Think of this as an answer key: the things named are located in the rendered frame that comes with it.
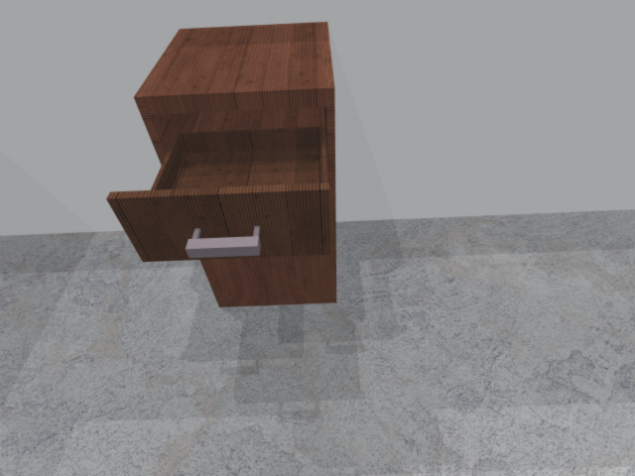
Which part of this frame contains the cabinet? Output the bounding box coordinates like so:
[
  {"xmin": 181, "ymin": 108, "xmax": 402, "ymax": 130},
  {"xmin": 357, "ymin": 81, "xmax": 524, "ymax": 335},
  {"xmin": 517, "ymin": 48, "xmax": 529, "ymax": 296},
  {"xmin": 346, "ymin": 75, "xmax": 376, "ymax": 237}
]
[{"xmin": 134, "ymin": 22, "xmax": 336, "ymax": 307}]

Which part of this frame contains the handle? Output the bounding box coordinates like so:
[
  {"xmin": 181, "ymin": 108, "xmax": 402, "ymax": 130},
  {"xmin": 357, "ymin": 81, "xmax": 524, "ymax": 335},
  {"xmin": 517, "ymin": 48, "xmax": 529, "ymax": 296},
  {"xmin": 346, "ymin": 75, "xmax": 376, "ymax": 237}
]
[{"xmin": 186, "ymin": 226, "xmax": 261, "ymax": 258}]

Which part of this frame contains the drawer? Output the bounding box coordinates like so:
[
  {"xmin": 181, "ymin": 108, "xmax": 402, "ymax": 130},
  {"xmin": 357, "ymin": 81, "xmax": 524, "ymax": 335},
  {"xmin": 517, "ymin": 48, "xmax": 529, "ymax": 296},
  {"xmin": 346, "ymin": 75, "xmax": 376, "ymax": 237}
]
[{"xmin": 106, "ymin": 126, "xmax": 330, "ymax": 262}]

